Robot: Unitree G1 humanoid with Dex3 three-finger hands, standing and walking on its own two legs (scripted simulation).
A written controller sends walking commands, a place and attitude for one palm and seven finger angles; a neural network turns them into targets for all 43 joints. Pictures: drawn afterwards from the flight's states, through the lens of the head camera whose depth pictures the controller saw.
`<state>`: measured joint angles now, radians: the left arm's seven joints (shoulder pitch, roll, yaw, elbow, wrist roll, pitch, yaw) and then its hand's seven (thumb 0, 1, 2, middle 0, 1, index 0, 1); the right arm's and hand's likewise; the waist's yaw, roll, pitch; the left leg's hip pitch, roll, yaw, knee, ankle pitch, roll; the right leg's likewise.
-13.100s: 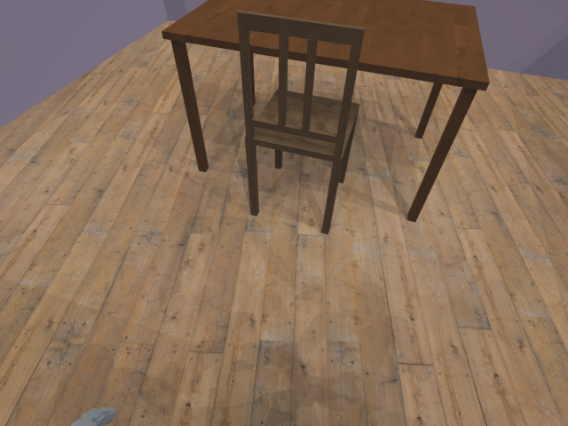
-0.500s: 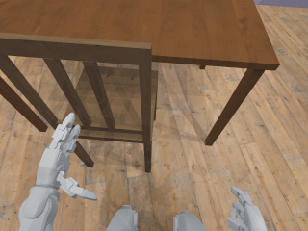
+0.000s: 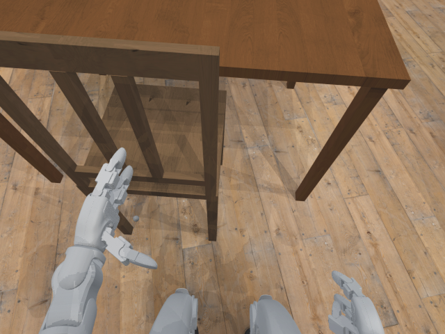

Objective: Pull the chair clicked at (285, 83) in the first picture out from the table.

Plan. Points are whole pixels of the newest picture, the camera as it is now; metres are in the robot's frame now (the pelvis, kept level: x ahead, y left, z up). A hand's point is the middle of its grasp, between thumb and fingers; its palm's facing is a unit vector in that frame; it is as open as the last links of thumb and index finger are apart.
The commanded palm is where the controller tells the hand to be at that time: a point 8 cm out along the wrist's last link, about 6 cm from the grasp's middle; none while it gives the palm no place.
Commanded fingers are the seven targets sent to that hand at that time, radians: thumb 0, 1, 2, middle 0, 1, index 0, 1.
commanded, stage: aim the fingers beside a spindle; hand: left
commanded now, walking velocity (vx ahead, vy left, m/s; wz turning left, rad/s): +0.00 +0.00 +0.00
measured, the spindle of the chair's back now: (99, 132) +0.47 +0.26 +0.03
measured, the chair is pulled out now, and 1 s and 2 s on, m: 0.00 0.00 0.00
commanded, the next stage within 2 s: none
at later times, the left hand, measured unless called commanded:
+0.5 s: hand (134, 213) +0.31 +0.16 +0.02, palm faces -0.06 -1.00 -0.05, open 16.9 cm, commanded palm +0.30 +0.21 +0.02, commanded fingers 0.00 -0.50 0.30 -0.06 -0.08 -0.06 -0.08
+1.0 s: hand (139, 219) +0.31 +0.15 +0.01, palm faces -0.09 -1.00 -0.02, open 16.9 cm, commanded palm +0.29 +0.20 +0.02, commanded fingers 0.00 -0.50 0.30 -0.06 -0.08 -0.06 -0.08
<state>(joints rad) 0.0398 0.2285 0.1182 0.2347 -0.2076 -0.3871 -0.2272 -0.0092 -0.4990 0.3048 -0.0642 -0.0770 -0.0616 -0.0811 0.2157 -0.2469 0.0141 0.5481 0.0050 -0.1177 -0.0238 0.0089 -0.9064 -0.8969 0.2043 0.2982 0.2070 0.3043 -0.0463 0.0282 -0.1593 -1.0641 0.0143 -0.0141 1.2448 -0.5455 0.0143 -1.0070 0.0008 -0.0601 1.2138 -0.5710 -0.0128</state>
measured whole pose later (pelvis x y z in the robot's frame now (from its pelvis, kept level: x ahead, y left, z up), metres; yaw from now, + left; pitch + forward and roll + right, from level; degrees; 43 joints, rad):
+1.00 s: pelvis -0.01 +0.00 -0.01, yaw +0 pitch +22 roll -3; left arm 0.01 0.22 0.09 0.25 -0.19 -0.40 -0.18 -0.01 -0.50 0.30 -0.06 -0.08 -0.06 -0.08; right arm 0.20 -0.24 0.01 0.54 0.00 -0.06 -0.01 0.01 -0.91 -0.90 0.20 0.30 0.21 0.30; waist -0.04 0.03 -0.16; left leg -1.12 0.01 -0.02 1.29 -0.55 0.02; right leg -1.05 0.00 -0.06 1.25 -0.58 -0.01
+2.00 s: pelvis +0.00 +0.00 -0.01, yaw -1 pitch +22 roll -2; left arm 0.01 0.22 0.11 0.24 -0.17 -0.41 -0.16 -0.01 -0.50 0.30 -0.07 -0.08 -0.06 -0.08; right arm 0.19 -0.24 0.01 0.54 0.00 -0.06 -0.02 0.01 -0.91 -0.90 0.20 0.30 0.21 0.30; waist -0.06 0.01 -0.15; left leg -1.11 0.02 -0.01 1.29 -0.56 0.01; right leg -1.06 0.01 -0.06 1.26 -0.58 -0.02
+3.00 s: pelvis +0.00 +0.00 +0.00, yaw -1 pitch +22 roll -2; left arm 0.07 0.21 0.05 0.21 -0.20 -0.38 -0.19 -0.01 -0.50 0.31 -0.06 -0.08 -0.06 -0.08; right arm 0.21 -0.24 0.01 0.54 0.01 -0.06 -0.03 0.01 -0.91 -0.90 0.20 0.30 0.21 0.30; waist -0.06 0.02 -0.15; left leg -1.09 0.02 -0.01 1.26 -0.56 0.02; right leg -1.04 0.01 -0.06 1.22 -0.58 -0.01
